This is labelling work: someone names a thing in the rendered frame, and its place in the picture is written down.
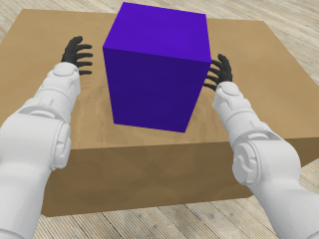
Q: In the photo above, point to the left robot upper arm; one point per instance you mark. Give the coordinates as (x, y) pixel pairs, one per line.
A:
(30, 148)

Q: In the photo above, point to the robot right hand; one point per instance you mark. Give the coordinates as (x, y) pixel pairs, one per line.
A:
(224, 72)

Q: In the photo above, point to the pedestal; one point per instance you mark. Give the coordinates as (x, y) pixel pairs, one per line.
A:
(113, 167)

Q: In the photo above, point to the carton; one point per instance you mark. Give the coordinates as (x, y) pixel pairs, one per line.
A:
(156, 61)

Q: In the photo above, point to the robot right forearm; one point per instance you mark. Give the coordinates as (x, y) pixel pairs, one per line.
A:
(238, 118)

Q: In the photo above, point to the robot left hand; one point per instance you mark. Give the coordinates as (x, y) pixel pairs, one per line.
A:
(71, 55)

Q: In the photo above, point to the right robot upper arm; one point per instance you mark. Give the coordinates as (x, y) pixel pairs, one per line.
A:
(271, 170)

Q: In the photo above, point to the robot left forearm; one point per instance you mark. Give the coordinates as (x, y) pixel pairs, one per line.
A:
(56, 97)

